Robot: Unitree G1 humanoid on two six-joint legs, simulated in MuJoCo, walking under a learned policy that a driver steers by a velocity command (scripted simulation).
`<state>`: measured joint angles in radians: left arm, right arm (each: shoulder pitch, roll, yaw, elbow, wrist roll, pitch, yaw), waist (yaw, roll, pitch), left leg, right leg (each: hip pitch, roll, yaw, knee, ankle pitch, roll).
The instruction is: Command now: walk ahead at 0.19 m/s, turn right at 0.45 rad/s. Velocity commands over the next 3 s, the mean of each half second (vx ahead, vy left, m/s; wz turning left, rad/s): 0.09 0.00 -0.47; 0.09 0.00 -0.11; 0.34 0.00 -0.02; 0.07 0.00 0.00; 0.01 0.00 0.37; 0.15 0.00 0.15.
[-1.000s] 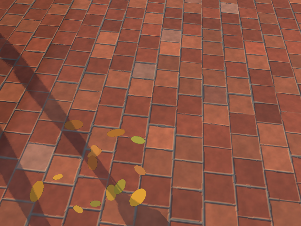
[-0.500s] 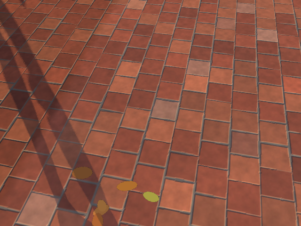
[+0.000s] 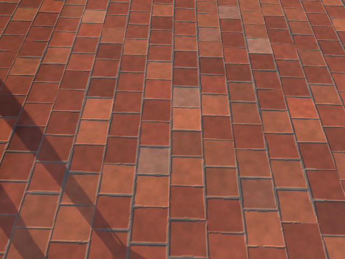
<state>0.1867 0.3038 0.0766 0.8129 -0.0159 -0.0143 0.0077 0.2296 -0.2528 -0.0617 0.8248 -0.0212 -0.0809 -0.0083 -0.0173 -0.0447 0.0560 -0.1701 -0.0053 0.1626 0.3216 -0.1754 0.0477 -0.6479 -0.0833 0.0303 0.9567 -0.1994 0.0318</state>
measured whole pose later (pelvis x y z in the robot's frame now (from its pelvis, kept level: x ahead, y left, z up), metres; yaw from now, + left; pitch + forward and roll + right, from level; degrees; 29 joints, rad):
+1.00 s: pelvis +0.17 -0.02 -0.01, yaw -16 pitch +0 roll +0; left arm 0.25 0.26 0.07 0.79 -0.02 -0.04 -0.01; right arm 0.29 -0.26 -0.04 0.86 0.02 -0.03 -0.02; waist -0.01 0.03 -0.01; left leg -0.16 0.03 0.00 0.54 -0.38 0.00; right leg -0.29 0.02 -0.03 0.58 -0.34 -0.06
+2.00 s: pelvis +0.49 -0.09 -0.01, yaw -17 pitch +0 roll +1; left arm 0.23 0.22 0.04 0.92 0.01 -0.02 0.04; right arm 0.15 -0.23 -0.02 0.95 -0.01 -0.01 -0.01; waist -0.01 0.02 0.02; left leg -0.27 -0.03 0.04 0.49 -0.21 0.03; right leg -0.25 -0.04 0.01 0.53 -0.27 0.03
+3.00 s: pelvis +0.59 -0.08 +0.00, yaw +0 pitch +1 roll +0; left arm 0.37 0.24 0.07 0.95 -0.01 -0.07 0.02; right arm 0.15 -0.29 -0.07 0.83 0.02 -0.06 0.02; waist 0.05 0.02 0.00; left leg -0.49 0.01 0.01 0.79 -0.29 0.02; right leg -0.07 -0.03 0.04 0.32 -0.27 0.01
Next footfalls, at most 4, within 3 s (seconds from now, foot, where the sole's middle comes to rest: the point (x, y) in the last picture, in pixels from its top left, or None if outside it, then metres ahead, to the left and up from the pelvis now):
0.20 right None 0.20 -0.14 -0.78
0.62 left None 0.20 0.11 -0.78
1.46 left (175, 224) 0.58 -0.01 -0.78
1.80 right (234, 248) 0.49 -0.23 -0.78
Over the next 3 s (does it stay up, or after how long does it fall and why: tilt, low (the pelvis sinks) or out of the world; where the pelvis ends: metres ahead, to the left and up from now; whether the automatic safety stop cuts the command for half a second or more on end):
stays up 0.59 -0.08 0.00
